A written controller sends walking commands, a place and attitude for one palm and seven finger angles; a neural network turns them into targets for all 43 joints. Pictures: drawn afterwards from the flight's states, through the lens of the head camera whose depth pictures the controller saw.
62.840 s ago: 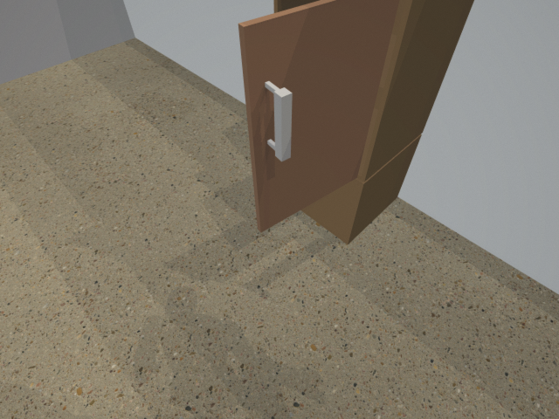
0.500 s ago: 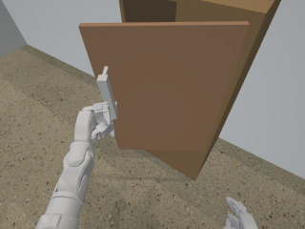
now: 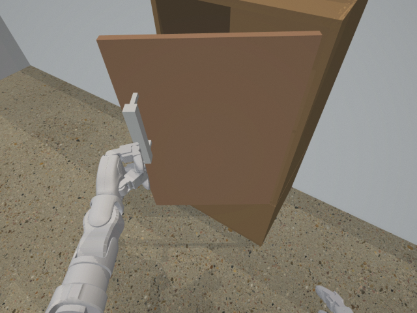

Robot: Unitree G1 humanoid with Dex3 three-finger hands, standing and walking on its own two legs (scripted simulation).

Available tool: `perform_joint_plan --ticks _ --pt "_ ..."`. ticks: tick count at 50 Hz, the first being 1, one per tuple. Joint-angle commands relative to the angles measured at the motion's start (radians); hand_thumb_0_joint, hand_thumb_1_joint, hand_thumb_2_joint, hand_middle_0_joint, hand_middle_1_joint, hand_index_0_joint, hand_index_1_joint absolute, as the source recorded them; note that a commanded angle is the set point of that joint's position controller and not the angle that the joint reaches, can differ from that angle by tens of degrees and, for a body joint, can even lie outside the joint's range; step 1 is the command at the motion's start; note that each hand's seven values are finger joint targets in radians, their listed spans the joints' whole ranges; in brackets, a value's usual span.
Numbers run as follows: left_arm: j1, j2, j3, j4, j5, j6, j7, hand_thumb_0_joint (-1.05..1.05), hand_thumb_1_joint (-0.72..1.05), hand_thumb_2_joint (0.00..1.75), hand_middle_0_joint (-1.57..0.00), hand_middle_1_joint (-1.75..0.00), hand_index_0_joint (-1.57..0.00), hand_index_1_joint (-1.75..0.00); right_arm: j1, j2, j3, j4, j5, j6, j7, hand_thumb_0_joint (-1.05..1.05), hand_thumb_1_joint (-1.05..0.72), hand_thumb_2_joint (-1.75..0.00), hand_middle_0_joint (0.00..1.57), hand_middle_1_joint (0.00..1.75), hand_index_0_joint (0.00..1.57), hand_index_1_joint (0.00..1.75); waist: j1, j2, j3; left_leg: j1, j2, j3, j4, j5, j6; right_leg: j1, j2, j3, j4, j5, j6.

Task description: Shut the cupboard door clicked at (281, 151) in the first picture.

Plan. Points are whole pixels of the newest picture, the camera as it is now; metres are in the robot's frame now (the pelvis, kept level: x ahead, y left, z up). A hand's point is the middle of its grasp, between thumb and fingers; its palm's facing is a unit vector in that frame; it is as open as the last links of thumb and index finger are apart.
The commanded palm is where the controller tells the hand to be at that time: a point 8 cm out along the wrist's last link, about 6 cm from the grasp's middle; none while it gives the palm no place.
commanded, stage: bring the fist close to the handle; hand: left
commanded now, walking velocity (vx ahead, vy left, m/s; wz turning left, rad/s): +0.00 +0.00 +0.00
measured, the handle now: (141, 129) +0.48 +0.18 +0.08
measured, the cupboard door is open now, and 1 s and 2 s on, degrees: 33 24 16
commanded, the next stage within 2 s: push the door shut along its arc in 0.02 s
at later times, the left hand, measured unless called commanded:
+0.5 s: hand (147, 148) +0.41 +0.14 +0.10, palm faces -0.06 -1.00 -0.04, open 3.0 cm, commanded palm +0.39 +0.19 +0.09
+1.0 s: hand (155, 134) +0.46 +0.14 +0.09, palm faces -0.17 -0.99 -0.04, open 3.1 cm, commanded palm +0.46 +0.17 +0.09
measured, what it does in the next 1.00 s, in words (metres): stands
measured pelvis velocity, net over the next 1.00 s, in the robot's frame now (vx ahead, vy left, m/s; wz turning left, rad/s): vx -0.02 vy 0.03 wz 0.03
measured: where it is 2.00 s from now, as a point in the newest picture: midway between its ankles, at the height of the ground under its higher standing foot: outside the picture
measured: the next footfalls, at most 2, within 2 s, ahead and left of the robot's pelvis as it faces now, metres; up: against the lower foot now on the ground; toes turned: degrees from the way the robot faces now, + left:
none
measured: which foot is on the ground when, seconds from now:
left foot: down 0.00-1.00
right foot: down 0.00-1.00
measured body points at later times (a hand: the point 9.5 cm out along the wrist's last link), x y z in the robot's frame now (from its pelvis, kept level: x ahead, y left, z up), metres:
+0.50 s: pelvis +0.00 +0.02 -0.01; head +0.04 +0.00 +0.44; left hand +0.41 +0.20 +0.10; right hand +0.10 -0.24 -0.12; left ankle +0.02 +0.11 -0.71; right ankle +0.00 -0.07 -0.71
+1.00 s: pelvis -0.02 +0.03 -0.02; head +0.06 +0.03 +0.42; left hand +0.46 +0.19 +0.10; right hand +0.03 -0.24 -0.14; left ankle +0.02 +0.11 -0.71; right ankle +0.01 -0.07 -0.71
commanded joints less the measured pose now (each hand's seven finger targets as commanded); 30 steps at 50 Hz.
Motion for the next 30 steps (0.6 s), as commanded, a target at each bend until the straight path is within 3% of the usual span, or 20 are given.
perform_joint_plan --ticks 1,4,7,10,11,12,13,16,17,18,20,23,27,28,30 --pt "-0.481 0.14 0.033 -0.251 -0.015 -0.137 -0.019 0.0 0.9 0.9 -1.3 -1.5 -1.3 -1.5 -0.077 -0.1 -0.041 -0.123 0.0 -0.063 -0.011 0.0 -0.9 -0.9 0.2 0.3 0.2 0.3 -0.028 -0.026 -0.25 0.091 -0.004 -0.032 -0.05 0.086 0.018 0.092 -0.058 0.134 -0.157 0.185 0.074" --pt "-0.437 0.112 0.005 -0.179 -0.016 -0.133 -0.043 0.0 0.9 0.9 -1.3 -1.5 -1.3 -1.5 -0.066 -0.105 -0.043 -0.115 0.003 -0.068 -0.009 0.0 -0.9 -0.9 0.2 0.3 0.2 0.3 -0.026 -0.008 -0.263 0.108 -0.002 -0.042 -0.05 0.097 0.017 0.072 -0.051 0.111 -0.141 0.197 0.066" --pt "-0.415 0.107 0.008 -0.087 -0.024 -0.091 -0.057 0.0 0.9 0.9 -1.3 -1.5 -1.3 -1.5 -0.054 -0.116 -0.044 -0.116 0.007 -0.063 -0.008 0.0 -0.9 -0.9 0.2 0.3 0.2 0.3 -0.023 -0.057 -0.242 0.08 -0.003 -0.048 -0.057 0.083 0.014 0.061 -0.051 0.102 -0.148 0.178 0.068" --pt "-0.506 0.167 0.056 -0.015 -0.026 -0.067 -0.06 0.0 0.9 0.9 -1.3 -1.5 -1.3 -1.5 -0.045 -0.125 -0.043 -0.112 0.009 -0.051 -0.013 0.0 -0.9 -0.9 0.2 0.3 0.2 0.3 -0.034 -0.134 -0.217 0.037 -0.004 -0.049 -0.059 0.061 0.017 0.066 -0.061 0.123 -0.168 0.141 0.08" --pt "-0.564 0.161 0.045 -0.022 -0.025 -0.071 -0.062 0.0 0.9 0.9 -1.3 -1.5 -1.3 -1.5 -0.05 -0.122 -0.04 -0.113 0.008 -0.051 -0.014 0.0 -0.9 -0.9 0.2 0.3 0.2 0.3 -0.04 -0.114 -0.215 0.038 -0.006 -0.047 -0.058 0.059 0.018 0.064 -0.063 0.127 -0.167 0.143 0.079" --pt "-0.599 0.189 0.073 -0.025 -0.027 -0.083 -0.06 0.0 0.9 0.9 -1.3 -1.5 -1.3 -1.5 -0.044 -0.123 -0.043 -0.11 0.006 -0.051 -0.015 0.0 -0.9 -0.9 0.2 0.3 0.2 0.3 -0.035 -0.125 -0.242 0.044 -0.005 -0.049 -0.057 0.071 0.018 0.077 -0.06 0.123 -0.156 0.159 0.076" --pt "-0.621 0.222 0.092 -0.046 -0.022 -0.101 -0.057 0.0 0.9 0.9 -1.3 -1.5 -1.3 -1.5 -0.04 -0.127 -0.044 -0.11 0.004 -0.05 -0.017 0.0 -0.9 -0.9 0.2 0.3 0.2 0.3 -0.029 -0.098 -0.271 0.056 -0.002 -0.049 -0.054 0.091 0.02 0.091 -0.057 0.122 -0.143 0.189 0.074" --pt "-0.688 0.192 0.07 -0.062 -0.017 -0.153 -0.066 0.0 0.9 0.9 -1.3 -1.5 -1.3 -1.5 -0.027 -0.114 -0.042 -0.101 -0.002 -0.06 -0.012 0.0 -0.9 -0.9 0.2 0.3 0.2 0.3 -0.031 -0.012 -0.355 0.116 -0.003 -0.052 -0.039 0.168 0.016 0.09 -0.043 0.094 -0.086 0.302 0.06" --pt "-0.681 0.213 0.094 -0.042 -0.016 -0.164 -0.068 0.0 0.9 0.9 -1.3 -1.5 -1.3 -1.5 -0.016 -0.116 -0.044 -0.094 -0.003 -0.062 -0.009 0.0 -0.9 -0.9 0.2 0.3 0.2 0.3 -0.026 -0.004 -0.368 0.119 -0.002 -0.054 -0.03 0.187 0.013 0.088 -0.04 0.09 -0.075 0.323 0.058" --pt "-0.654 0.233 0.102 -0.015 -0.008 -0.169 -0.075 0.0 0.9 0.9 -1.3 -1.5 -1.3 -1.5 -0.001 -0.125 -0.048 -0.088 -0.005 -0.058 -0.006 0.0 -0.9 -0.9 0.2 0.3 0.2 0.3 -0.027 -0.02 -0.375 0.122 0.002 -0.058 -0.027 0.203 0.013 0.083 -0.036 0.083 -0.067 0.333 0.057" --pt "-0.652 0.173 0.056 0.05 -0.009 -0.16 -0.096 0.0 0.9 0.9 -1.3 -1.5 -1.3 -1.5 0.011 -0.123 -0.049 -0.085 -0.002 -0.057 0.001 0.0 -0.9 -0.9 0.2 0.3 0.2 0.3 -0.042 -0.036 -0.345 0.11 0.001 -0.058 -0.028 0.203 0.013 0.055 -0.033 0.073 -0.066 0.342 0.058" --pt "-0.609 0.188 0.068 0.146 -0.009 -0.122 -0.136 0.0 0.9 0.9 -1.3 -1.5 -1.3 -1.5 0.041 -0.141 -0.059 -0.085 0.002 -0.045 0.006 0.0 -0.9 -0.9 0.2 0.3 0.2 0.3 -0.036 -0.048 -0.323 0.093 0.0 -0.058 -0.026 0.225 0.012 0.047 -0.031 0.067 -0.067 0.364 0.055" --pt "-0.776 0.154 0.032 0.164 -0.027 -0.112 -0.158 0.0 0.9 0.9 -1.3 -1.5 -1.3 -1.5 0.055 -0.141 -0.061 -0.079 0.007 -0.038 0.002 0.0 -0.9 -0.9 0.2 0.3 0.2 0.3 -0.077 -0.075 -0.281 0.089 0.002 -0.064 -0.026 0.177 0.015 -0.017 -0.025 0.061 -0.083 0.303 0.058" --pt "-0.815 0.17 0.041 0.179 -0.024 -0.118 -0.155 0.0 0.9 0.9 -1.3 -1.5 -1.3 -1.5 0.066 -0.146 -0.062 -0.071 0.006 -0.037 -0.002 0.0 -0.9 -0.9 0.2 0.3 0.2 0.3 -0.086 -0.094 -0.269 0.093 0.005 -0.072 -0.027 0.175 0.016 -0.034 -0.023 0.055 -0.082 0.287 0.056" --pt "-0.902 0.166 0.033 0.195 -0.022 -0.139 -0.154 0.0 0.9 0.9 -1.3 -1.5 -1.3 -1.5 0.073 -0.145 -0.063 -0.058 0.003 -0.042 -0.001 0.0 -0.9 -0.9 0.2 0.3 0.2 0.3 -0.098 -0.071 -0.291 0.107 0.004 -0.08 -0.021 0.151 0.015 -0.066 -0.022 0.056 -0.074 0.251 0.055"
